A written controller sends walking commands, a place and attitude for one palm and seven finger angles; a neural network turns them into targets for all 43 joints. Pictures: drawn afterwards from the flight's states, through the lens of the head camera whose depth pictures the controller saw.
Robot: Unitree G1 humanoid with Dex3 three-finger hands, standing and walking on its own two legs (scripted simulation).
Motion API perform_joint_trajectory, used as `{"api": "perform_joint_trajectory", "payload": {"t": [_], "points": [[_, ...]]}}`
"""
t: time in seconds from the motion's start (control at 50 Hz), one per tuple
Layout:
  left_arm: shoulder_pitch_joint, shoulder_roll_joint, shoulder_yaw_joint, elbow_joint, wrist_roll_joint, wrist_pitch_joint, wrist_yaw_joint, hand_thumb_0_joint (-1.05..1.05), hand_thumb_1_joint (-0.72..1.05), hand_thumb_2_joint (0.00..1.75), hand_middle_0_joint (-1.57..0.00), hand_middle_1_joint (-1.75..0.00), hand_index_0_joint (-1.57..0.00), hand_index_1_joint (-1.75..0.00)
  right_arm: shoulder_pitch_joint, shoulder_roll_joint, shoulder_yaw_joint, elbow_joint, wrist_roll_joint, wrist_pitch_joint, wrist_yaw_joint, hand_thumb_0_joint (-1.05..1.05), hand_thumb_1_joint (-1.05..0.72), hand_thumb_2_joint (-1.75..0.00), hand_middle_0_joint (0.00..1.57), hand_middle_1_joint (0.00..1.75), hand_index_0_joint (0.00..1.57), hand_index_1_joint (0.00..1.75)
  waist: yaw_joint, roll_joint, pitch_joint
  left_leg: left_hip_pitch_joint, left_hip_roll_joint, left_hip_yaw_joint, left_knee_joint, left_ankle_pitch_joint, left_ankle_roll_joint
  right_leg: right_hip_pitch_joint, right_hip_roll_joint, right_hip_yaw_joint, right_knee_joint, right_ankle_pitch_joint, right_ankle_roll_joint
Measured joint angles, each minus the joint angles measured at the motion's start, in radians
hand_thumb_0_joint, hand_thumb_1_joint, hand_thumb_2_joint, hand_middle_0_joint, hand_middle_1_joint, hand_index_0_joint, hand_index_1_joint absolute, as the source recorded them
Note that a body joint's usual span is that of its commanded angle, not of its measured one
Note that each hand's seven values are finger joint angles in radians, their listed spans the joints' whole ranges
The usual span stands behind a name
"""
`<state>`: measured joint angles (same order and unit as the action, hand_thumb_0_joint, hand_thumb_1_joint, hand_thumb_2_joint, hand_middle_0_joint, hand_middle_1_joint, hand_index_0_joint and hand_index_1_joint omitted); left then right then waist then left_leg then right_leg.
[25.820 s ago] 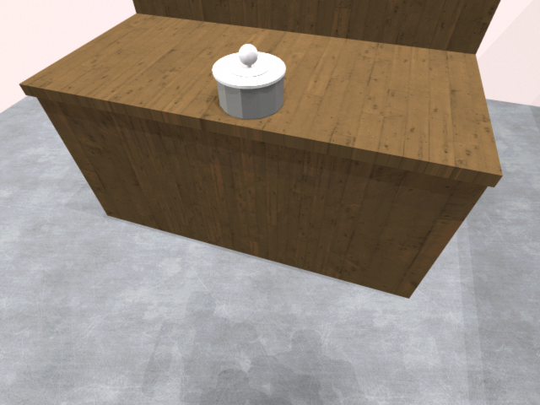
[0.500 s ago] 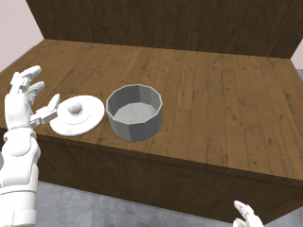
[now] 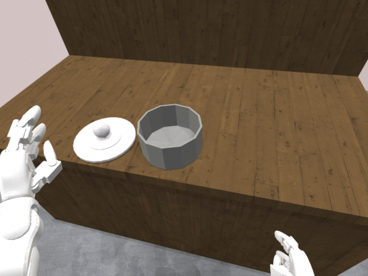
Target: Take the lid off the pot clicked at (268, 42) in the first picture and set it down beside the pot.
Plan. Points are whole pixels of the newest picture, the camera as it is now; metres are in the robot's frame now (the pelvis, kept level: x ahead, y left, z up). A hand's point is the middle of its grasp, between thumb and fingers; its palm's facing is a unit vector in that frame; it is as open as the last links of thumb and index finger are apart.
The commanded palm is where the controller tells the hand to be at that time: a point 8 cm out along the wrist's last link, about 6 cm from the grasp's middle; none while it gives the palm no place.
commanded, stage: draw the hand back to the body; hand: left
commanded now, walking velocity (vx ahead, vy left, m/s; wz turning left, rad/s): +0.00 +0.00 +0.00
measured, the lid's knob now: (101, 129) +0.53 +0.33 -0.01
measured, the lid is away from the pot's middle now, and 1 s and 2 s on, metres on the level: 0.23 0.23 0.23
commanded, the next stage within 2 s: step back with the hand held close in 0.56 s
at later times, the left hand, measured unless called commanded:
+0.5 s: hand (32, 205) +0.18 +0.26 +0.16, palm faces +0.41 -0.83 -0.38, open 7.4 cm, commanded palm +0.13 +0.30 +0.17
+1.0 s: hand (38, 199) +0.20 +0.27 +0.14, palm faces +0.22 -0.83 -0.51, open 7.4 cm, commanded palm +0.13 +0.32 +0.17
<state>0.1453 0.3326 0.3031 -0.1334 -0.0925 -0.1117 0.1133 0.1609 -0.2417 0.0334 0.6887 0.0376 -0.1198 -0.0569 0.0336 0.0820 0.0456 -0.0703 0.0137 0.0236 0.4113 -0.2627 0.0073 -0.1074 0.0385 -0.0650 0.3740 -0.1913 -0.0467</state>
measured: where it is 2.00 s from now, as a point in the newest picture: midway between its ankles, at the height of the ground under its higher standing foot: outside the picture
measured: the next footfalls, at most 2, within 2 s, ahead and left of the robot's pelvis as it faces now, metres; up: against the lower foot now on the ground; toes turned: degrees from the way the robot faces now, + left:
right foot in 1.60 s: -0.04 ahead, -0.12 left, +0.00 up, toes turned -11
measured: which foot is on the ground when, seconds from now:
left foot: down 0.00-1.00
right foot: down 0.00-1.00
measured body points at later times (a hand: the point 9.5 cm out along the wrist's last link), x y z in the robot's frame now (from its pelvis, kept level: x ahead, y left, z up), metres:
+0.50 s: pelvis +0.00 +0.02 +0.00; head -0.02 +0.00 +0.45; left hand +0.15 +0.31 +0.18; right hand +0.20 -0.19 -0.08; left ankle -0.02 +0.11 -0.74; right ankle +0.01 -0.09 -0.74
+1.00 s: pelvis -0.01 +0.05 -0.01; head +0.03 +0.06 +0.44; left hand +0.18 +0.31 +0.17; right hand +0.16 -0.20 -0.08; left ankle -0.02 +0.11 -0.74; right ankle +0.01 -0.09 -0.74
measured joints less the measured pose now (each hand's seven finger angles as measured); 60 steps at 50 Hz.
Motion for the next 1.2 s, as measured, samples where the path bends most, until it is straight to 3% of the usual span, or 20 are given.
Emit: {"api": "perform_joint_trajectory", "payload": {"t": [0.44, 0.68, 0.74, 0.82, 0.9, 1.0, 1.1, 1.2], "points": [[0.380, -0.005, -0.015, -0.319, 0.017, -0.002, -0.002, 0.02, 0.89, 0.90, -0.21, -0.30, -0.21, -0.30, 0.013, 0.011, -0.011, -0.035, -0.016, -0.030, 0.004, 0.02, -0.90, -0.90, 0.21, 0.30, 0.20, 0.30, 0.019, -0.004, -0.026, -0.001, -0.016, 0.009, 0.034, -0.028, 0.024, 0.005, -0.017, 0.010, 0.019, -0.015, 0.025], [0.387, -0.009, -0.018, -0.342, 0.022, 0.023, 0.007, 0.02, 0.89, 0.90, -0.21, -0.30, -0.21, -0.30, 0.009, 0.026, 0.004, -0.044, -0.020, -0.024, 0.001, 0.02, -0.90, -0.90, 0.21, 0.30, 0.20, 0.30, 0.030, -0.012, -0.028, -0.004, -0.029, 0.007, 0.045, -0.036, 0.036, 0.004, -0.030, 0.008, 0.030, -0.025, 0.038], [0.363, 0.013, 0.031, -0.337, 0.021, -0.019, -0.002, 0.02, 0.89, 0.90, -0.21, -0.30, -0.21, -0.30, 0.005, 0.027, 0.012, -0.069, -0.022, -0.007, -0.001, 0.02, -0.90, -0.90, 0.21, 0.30, 0.20, 0.30, 0.035, -0.018, -0.014, -0.023, -0.023, 0.019, 0.050, -0.037, 0.039, -0.015, -0.024, 0.019, 0.025, -0.016, 0.040], [0.353, 0.034, 0.096, -0.361, 0.031, -0.070, 0.002, 0.02, 0.89, 0.90, -0.21, -0.30, -0.21, -0.30, -0.014, 0.032, 0.008, -0.086, -0.030, 0.012, 0.011, 0.02, -0.90, -0.90, 0.21, 0.30, 0.20, 0.30, 0.020, -0.051, 0.019, -0.060, -0.019, 0.041, 0.045, -0.025, 0.043, -0.058, -0.019, 0.041, 0.015, 0.010, 0.044], [0.403, 0.036, 0.075, -0.411, 0.046, -0.089, -0.007, 0.02, 0.89, 0.90, -0.20, -0.30, -0.21, -0.30, -0.013, 0.021, -0.015, -0.109, -0.030, 0.029, 0.020, 0.02, -0.90, -0.90, 0.21, 0.30, 0.20, 0.30, -0.015, -0.077, 0.038, -0.096, -0.033, 0.057, 0.048, -0.016, 0.055, -0.109, -0.033, 0.056, 0.044, 0.009, 0.057], [0.503, 0.090, 0.075, -0.470, 0.057, -0.100, -0.015, 0.02, 0.89, 0.90, -0.21, -0.30, -0.21, -0.30, 0.007, 0.026, -0.047, -0.131, -0.024, 0.053, 0.021, 0.02, -0.90, -0.90, 0.21, 0.30, 0.20, 0.30, -0.054, -0.105, 0.036, -0.139, -0.054, 0.063, 0.082, -0.025, 0.068, -0.167, -0.055, 0.062, 0.112, -0.019, 0.068], [0.533, 0.131, 0.118, -0.491, 0.048, -0.103, -0.001, 0.02, 0.88, 0.90, -0.21, -0.30, -0.21, -0.30, 0.033, 0.041, -0.058, -0.133, -0.022, 0.056, 0.012, 0.02, -0.90, -0.90, 0.21, 0.30, 0.20, 0.30, -0.055, -0.118, 0.033, -0.169, -0.064, 0.057, 0.130, -0.039, 0.071, -0.201, -0.068, 0.056, 0.176, -0.047, 0.070], [0.501, 0.099, 0.121, -0.482, 0.042, -0.102, 0.012, 0.02, 0.89, 0.90, -0.21, -0.30, -0.21, -0.30, 0.039, 0.051, -0.047, -0.121, -0.019, 0.048, 0.008, 0.02, -0.90, -0.90, 0.21, 0.30, 0.20, 0.30, -0.040, -0.099, 0.033, -0.199, -0.057, 0.045, 0.184, -0.053, 0.067, -0.216, -0.064, 0.041, 0.208, -0.054, 0.065]]}}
